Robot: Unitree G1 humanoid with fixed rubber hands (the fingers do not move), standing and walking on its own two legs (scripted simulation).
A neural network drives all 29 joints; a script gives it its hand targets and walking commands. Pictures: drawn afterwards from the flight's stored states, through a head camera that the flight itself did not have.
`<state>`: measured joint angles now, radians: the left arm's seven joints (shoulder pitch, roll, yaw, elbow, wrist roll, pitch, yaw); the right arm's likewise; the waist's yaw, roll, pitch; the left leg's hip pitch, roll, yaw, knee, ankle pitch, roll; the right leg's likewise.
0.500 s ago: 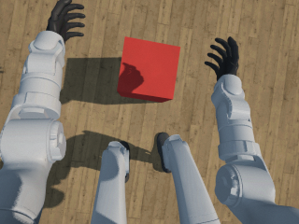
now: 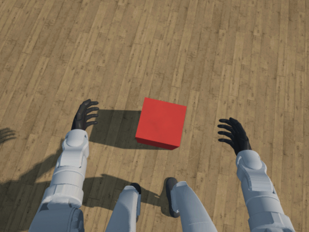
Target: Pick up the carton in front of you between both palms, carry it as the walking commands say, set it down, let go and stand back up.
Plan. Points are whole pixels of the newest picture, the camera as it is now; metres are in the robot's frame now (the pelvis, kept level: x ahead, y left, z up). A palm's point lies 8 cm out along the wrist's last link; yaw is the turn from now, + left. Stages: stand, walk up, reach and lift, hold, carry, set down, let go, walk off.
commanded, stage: let go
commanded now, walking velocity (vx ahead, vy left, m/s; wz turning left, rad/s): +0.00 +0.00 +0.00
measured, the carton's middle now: (159, 126) +0.45 -0.06 -0.59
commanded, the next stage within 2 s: stand in 0.96 s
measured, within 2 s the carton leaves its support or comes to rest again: neither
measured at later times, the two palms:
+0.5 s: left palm (56, 177) +0.25 +0.21 -0.01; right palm (279, 184) +0.21 -0.25 -0.01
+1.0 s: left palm (48, 202) +0.20 +0.22 -0.01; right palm (282, 190) +0.20 -0.25 +0.00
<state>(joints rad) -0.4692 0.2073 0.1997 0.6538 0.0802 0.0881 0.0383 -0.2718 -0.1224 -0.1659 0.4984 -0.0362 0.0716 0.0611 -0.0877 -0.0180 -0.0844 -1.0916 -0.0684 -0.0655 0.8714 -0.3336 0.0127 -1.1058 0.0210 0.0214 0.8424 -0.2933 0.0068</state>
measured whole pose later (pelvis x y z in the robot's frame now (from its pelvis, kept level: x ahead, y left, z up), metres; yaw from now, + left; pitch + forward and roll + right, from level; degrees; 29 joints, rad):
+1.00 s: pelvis +0.04 -0.01 +0.06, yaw -2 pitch -5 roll +0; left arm 0.22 0.23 0.02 0.49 0.02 0.09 -0.02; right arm 0.20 -0.24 -0.01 0.42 -0.03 0.19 0.00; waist 0.00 0.00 0.07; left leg -0.11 -0.03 -0.05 0.51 -0.32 0.01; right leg -0.15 0.04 0.05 0.51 -0.28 -0.01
